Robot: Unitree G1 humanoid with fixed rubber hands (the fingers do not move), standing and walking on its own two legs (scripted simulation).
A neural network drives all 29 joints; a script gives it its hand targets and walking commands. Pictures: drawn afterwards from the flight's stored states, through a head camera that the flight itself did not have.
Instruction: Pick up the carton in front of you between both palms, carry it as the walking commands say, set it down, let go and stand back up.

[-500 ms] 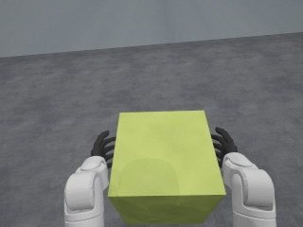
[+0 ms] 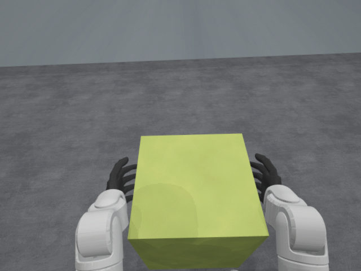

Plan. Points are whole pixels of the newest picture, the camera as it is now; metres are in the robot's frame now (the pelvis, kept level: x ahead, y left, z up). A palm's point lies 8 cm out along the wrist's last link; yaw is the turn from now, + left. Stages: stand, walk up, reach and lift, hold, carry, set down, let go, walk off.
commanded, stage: carry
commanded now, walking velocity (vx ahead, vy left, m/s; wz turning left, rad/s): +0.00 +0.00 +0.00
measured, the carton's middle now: (192, 205) +0.27 +0.00 +0.02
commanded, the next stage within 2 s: hold in 1.80 s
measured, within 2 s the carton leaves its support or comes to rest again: neither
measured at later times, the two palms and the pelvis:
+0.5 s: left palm (139, 119) +0.48 +0.14 +0.09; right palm (251, 116) +0.49 -0.16 +0.09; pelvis +0.22 -0.02 -0.01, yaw +1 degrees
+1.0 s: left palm (136, 119) +0.51 +0.15 +0.06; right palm (240, 117) +0.51 -0.15 +0.06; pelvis +0.25 +0.00 -0.01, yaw +1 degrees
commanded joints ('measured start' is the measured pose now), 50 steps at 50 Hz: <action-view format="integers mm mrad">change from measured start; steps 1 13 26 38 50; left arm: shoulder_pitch -432 -462 -474 -496 -459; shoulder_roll -832 -956 -867 -904 -893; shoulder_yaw -706 -656 -669 -678 -683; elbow -39 -2 73 62 146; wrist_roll -399 -404 -386 -397 -333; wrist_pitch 27 8 47 32 -78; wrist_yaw -238 -263 -268 -260 -268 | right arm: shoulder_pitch -380 -502 -447 -477 -451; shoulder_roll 811 948 880 908 892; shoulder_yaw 664 724 665 671 687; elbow -42 -53 82 57 125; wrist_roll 367 396 357 371 313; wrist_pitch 36 33 62 47 -61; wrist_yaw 247 236 252 246 257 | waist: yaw -18 3 3 2 0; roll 180 -100 52 23 14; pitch -78 -350 -205 -286 -231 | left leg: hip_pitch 55 -319 -233 -177 -198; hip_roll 185 28 159 141 137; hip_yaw -6 -146 -140 -125 -133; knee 64 478 248 319 283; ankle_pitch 744 -193 487 614 464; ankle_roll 56 -32 -22 -10 -1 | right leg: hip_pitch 111 615 457 488 460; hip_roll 68 -195 -78 -70 -76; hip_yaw -78 108 40 35 49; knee -108 -337 -140 -71 -109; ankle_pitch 101 378 202 280 160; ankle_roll -14 -154 -22 -10 -13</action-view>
